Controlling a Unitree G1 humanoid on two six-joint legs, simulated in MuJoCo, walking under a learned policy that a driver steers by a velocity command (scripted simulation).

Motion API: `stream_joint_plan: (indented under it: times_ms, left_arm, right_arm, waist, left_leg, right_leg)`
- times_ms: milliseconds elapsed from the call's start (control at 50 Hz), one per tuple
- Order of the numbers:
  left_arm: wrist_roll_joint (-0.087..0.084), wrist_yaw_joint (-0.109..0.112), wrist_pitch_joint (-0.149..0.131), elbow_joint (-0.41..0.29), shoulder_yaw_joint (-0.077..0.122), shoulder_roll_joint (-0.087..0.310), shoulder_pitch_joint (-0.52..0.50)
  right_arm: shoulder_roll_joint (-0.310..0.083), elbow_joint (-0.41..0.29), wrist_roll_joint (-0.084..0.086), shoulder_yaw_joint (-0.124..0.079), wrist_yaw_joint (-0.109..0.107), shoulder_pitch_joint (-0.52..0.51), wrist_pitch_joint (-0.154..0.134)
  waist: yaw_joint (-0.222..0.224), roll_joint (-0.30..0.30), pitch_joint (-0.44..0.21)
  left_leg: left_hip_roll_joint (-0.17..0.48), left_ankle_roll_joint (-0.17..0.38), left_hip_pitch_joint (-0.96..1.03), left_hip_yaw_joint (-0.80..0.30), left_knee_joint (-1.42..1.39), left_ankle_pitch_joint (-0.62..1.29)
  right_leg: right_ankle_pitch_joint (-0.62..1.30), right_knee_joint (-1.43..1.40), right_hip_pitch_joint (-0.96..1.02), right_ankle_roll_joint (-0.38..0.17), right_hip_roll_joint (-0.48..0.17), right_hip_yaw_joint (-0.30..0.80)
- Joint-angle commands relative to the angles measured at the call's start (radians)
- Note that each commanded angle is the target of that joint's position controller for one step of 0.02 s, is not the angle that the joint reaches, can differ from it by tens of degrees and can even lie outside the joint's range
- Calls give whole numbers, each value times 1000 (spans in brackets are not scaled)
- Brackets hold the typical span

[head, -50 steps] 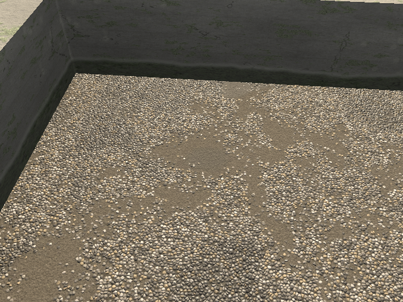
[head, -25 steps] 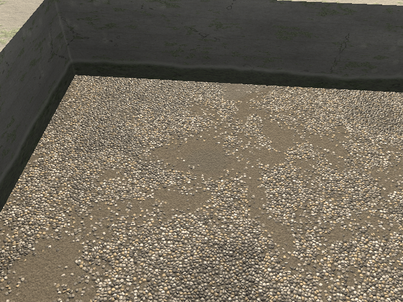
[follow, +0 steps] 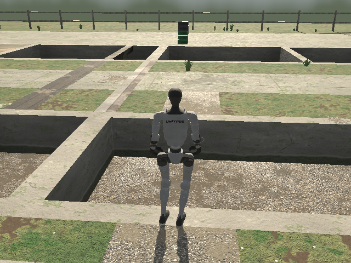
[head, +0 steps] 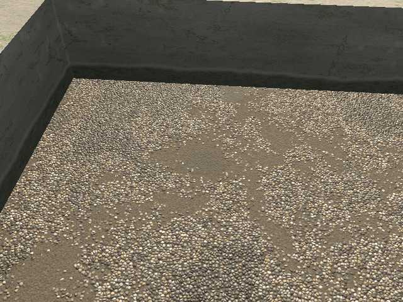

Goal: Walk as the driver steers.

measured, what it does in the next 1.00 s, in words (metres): stands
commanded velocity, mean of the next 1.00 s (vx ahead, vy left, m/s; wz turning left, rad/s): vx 0.50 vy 0.00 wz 0.00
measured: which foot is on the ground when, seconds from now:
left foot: down 0.00-1.00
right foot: down 0.00-1.00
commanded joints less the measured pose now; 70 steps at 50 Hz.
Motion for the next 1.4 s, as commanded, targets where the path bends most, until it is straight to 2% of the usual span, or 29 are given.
stream_joint_plan:
  times_ms: [20,40,120,620,640,720,1000,1020,1080,1400]
  left_arm:
    - [1,2,-15,-90,19,67,-60]
    - [10,-8,-16,-108,12,54,-85]
    - [9,-16,-22,-108,11,58,-76]
    - [7,-14,-28,-108,8,57,-67]
    - [-1,-3,-27,-89,16,70,-41]
    - [0,4,-21,-87,15,66,-45]
    - [3,3,-18,-80,15,62,-44]
    - [12,-7,-19,-99,7,48,-69]
    - [11,-15,-24,-100,6,50,-66]
    - [8,-13,-31,-102,4,51,-61]
  right_arm:
    - [-69,-90,-1,-18,-2,-92,-14]
    - [-70,-89,3,-15,3,-92,-21]
    - [-73,-93,0,-14,6,-97,-26]
    - [-68,-99,0,-12,10,-100,-30]
    - [-67,-99,-4,-15,4,-101,-24]
    - [-64,-97,-2,-16,2,-98,-18]
    - [-62,-97,-2,-14,1,-107,-15]
    - [-62,-96,1,-10,6,-105,-22]
    - [-64,-100,-1,-9,10,-109,-26]
    - [-61,-103,-1,-8,14,-107,-31]
  waist:
    - [1,2,-59]
    - [3,15,-47]
    - [7,23,-54]
    - [7,9,-56]
    - [5,-2,-67]
    - [2,-4,-61]
    - [4,10,-56]
    - [6,22,-44]
    - [8,24,-48]
    - [9,10,-52]
  left_leg:
    - [66,45,-114,3,-74,285]
    - [59,37,-107,-15,-83,264]
    - [62,43,-113,-36,-99,255]
    - [58,36,-102,-19,-99,237]
    - [65,46,-108,-2,-90,263]
    - [64,43,-105,14,-79,270]
    - [71,52,-102,2,-89,289]
    - [65,42,-96,-17,-99,261]
    - [69,46,-102,-36,-114,245]
    - [63,40,-95,-22,-116,231]
  right_leg:
    - [304,-123,125,42,-133,120]
    - [247,-130,89,45,-117,122]
    - [208,-130,97,49,-108,129]
    - [238,-137,104,44,-120,136]
    - [284,-128,138,42,-133,133]
    - [314,-125,131,36,-141,129]
    - [251,-120,110,41,-127,123]
    - [204,-126,76,44,-113,126]
    - [177,-127,81,48,-105,132]
    - [210,-136,97,43,-117,140]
